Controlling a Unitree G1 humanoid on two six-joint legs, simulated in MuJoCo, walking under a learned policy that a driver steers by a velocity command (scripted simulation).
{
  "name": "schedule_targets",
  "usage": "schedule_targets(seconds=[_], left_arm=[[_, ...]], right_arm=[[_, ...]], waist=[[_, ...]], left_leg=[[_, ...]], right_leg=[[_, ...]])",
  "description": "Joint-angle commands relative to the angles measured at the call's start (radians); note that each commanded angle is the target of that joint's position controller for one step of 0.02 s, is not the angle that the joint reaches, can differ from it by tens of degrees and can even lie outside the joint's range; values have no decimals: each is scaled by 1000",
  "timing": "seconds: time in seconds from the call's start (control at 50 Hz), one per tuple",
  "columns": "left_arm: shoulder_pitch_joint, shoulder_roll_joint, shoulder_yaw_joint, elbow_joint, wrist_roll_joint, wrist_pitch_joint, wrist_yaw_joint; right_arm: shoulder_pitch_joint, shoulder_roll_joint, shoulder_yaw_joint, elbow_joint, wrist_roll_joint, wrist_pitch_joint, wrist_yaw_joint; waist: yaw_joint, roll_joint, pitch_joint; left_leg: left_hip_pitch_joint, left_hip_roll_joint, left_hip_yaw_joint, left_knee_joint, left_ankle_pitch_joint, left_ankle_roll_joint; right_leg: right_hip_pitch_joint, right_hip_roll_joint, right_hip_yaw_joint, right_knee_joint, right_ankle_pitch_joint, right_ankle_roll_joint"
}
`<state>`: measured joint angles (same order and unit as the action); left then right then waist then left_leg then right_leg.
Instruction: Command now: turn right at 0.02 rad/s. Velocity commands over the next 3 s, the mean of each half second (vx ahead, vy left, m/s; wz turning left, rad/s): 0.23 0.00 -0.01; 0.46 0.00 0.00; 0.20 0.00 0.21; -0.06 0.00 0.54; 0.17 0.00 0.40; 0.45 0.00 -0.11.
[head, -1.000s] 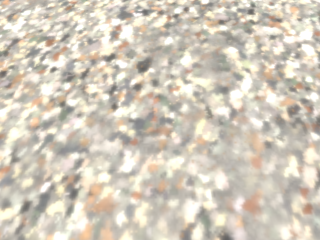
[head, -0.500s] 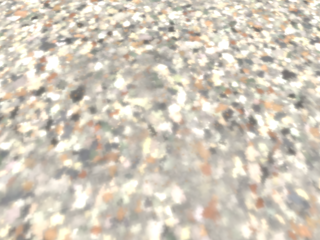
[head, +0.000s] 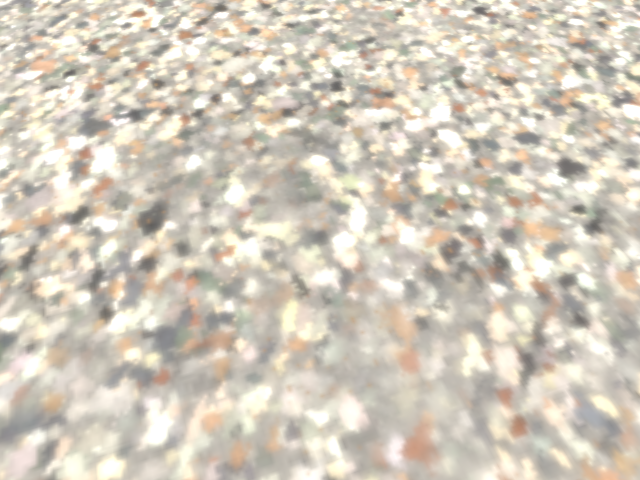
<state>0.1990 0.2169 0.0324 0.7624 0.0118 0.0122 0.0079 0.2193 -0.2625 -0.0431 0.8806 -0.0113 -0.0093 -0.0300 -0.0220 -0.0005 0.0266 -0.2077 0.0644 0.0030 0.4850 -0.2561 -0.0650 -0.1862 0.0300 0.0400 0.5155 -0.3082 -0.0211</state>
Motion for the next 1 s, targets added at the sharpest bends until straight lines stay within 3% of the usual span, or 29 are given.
schedule_targets(seconds=[0.02,0.08,0.12,0.14,0.18,0.2,0.24,0.28,0.3,0.32,0.34,0.36,0.38,0.4,0.44,0.48,0.54,0.6,0.72,0.76,0.8,0.82,0.84,0.86,0.88,0.9,0.92,0.94,1.0], left_arm=[[-11,110,29,-39,-2,-14,5],[-1,110,30,-11,-4,-14,8],[32,131,39,17,-12,-7,14],[50,160,49,23,-17,-4,16],[98,208,61,34,-25,-12,17],[112,217,64,42,-30,-25,19],[93,196,60,43,-31,-48,19],[3,191,58,25,-47,-48,16],[-32,185,56,19,-48,-44,14],[-44,147,46,12,-37,-46,13],[-59,74,24,-13,-22,-54,11],[-62,100,35,-47,-42,-71,18],[-33,146,46,-31,-60,-86,15],[-17,151,47,-12,-64,-98,5],[-35,151,54,2,-43,-107,-1],[-47,123,53,8,-31,-102,-16],[-121,86,42,-17,-28,-92,-23],[-241,61,27,-56,-33,-95,-31],[-363,88,22,-103,-42,-111,-59],[-303,129,38,-91,-39,-115,-61],[-34,200,76,-12,-41,-108,-47],[161,254,92,34,-28,-101,-33],[235,314,102,67,-20,-102,-39],[214,211,74,75,-26,-100,-38],[107,180,61,65,-29,-103,-34],[23,158,53,52,-24,-109,-35],[-26,132,45,49,-14,-116,-40],[-48,113,39,53,-2,-122,-42],[-33,127,39,85,-14,-132,-43]], right_arm=[[3,-108,-23,-24,2,-9,-7],[6,-107,-23,2,4,-6,-10],[22,-96,-23,25,11,-2,-13],[8,-91,-23,23,17,-3,-14],[-54,-74,-19,-13,28,-24,-9],[-79,-73,-19,-28,37,-42,-2],[-73,-82,-23,-33,51,-74,19],[17,-78,-25,11,51,-96,38],[122,-77,-34,68,41,-98,42],[217,-96,-45,112,27,-95,43],[328,-176,-63,124,24,-95,37],[361,-233,-67,124,15,-104,51],[260,-171,-46,95,14,-112,50],[198,-125,-34,72,18,-114,47],[150,-111,-23,56,16,-110,48],[196,-75,-8,73,10,-100,46],[234,-101,-8,84,9,-87,32],[239,-118,-7,84,9,-80,17],[288,-133,-18,114,26,-71,10],[263,-157,-29,106,23,-63,8],[233,-162,-32,95,13,-45,8],[231,-135,-18,71,1,-45,8],[385,32,28,65,5,-64,26],[302,-68,5,73,35,-96,34],[183,-134,-16,21,65,-114,36],[119,-136,-16,3,64,-123,30],[97,-126,-23,2,48,-120,23],[127,-109,-26,7,38,-107,21],[137,-58,-20,-2,28,-73,17]], waist=[[2,-11,-35],[2,-10,-30],[11,-40,-34],[27,-76,3],[61,-177,94],[68,-204,131],[49,-204,138],[-18,-147,88],[-66,-117,41],[-95,-53,5],[-123,197,-36],[-115,335,-27],[-66,194,45],[-42,138,84],[-25,92,88],[-28,112,55],[-38,83,55],[-60,85,87],[-51,89,127],[5,114,55],[145,131,-123],[211,60,-263],[116,-231,-444],[158,-175,-402],[133,-153,-201],[96,-48,-115],[60,-9,-57],[19,-35,-54],[-16,-54,-13]], left_leg=[[39,7,-6,-39,165,6],[42,5,-4,-41,167,9],[11,-43,53,10,-45,17],[-55,-68,81,70,-155,28],[-226,-77,75,219,-211,58],[-271,-46,26,283,-221,85],[-339,2,-24,301,-283,135],[-127,-13,17,82,-147,163],[82,-63,64,-9,21,148],[232,-51,14,-21,50,135],[351,164,-324,-190,-113,203],[373,328,-703,-327,-241,335],[326,334,-670,-327,-309,342],[302,286,-553,-325,-297,305],[289,222,-383,-341,-92,247],[283,166,-246,-338,157,224],[268,142,-149,-346,368,235],[188,113,-83,-386,351,224],[289,181,-62,-358,438,230],[348,195,-50,-248,740,211],[300,148,-9,69,1000,173],[47,108,-3,363,724,150],[-339,-106,-31,750,-136,88],[-450,-99,-161,882,-298,107],[-528,-43,-132,899,-226,123],[-491,12,-110,848,-128,128],[-446,46,-94,785,-71,121],[-375,76,-103,749,-35,118],[-342,102,-83,649,-19,91]], right_leg=[[-28,-75,75,-105,244,-30],[-28,-69,66,-104,249,-26],[-26,-60,73,-134,-40,-48],[-45,-86,125,-176,-270,-79],[-54,-229,349,-311,-534,-171],[-70,-289,443,-350,-533,-210],[-9,-331,465,-348,-408,-226],[-66,-261,314,-295,-251,-168],[-154,-196,219,-227,-179,-132],[-240,-129,128,-88,-97,-91],[-389,-11,-27,265,-97,-7],[-555,50,7,489,-275,7],[-626,-32,73,614,-228,-12],[-651,-74,68,634,-111,-33],[-644,-127,38,573,44,-42],[-587,-133,-3,520,127,-27],[-591,-122,-45,400,204,11],[-504,-94,-76,186,331,26],[-450,-65,-73,3,350,-27],[-340,-26,-92,-3,285,-63],[11,24,-125,-13,275,-119],[361,-142,65,36,242,-180],[699,-409,598,-74,-34,-364],[633,-402,733,-223,-154,-341],[466,-369,569,-256,-116,-287],[295,-334,440,-288,1,-259],[162,-295,338,-313,120,-241],[81,-262,268,-339,174,-228],[-44,-241,172,-408,217,-243]])
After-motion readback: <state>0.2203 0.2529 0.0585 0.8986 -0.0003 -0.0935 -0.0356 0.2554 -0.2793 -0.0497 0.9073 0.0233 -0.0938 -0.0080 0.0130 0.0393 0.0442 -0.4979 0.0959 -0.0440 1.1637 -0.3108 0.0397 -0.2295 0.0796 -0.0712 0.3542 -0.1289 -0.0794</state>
